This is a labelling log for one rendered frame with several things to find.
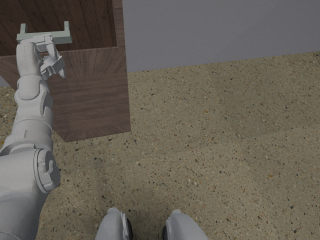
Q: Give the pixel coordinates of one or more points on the handle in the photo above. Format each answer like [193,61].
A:
[59,37]

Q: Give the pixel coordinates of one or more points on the robot left hand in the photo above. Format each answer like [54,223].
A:
[30,62]

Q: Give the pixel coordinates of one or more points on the cabinet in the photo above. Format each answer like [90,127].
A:
[93,100]

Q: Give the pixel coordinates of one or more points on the drawer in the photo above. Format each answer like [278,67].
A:
[91,22]

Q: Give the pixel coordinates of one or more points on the robot left forearm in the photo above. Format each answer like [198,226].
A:
[33,124]

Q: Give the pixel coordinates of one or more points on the left robot upper arm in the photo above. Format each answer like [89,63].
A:
[26,179]

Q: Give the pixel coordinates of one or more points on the robot shin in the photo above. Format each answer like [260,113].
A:
[114,209]
[173,213]

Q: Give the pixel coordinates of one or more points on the robot left shin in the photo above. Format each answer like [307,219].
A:
[114,209]

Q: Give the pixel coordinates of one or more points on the robot right shin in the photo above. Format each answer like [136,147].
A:
[173,213]

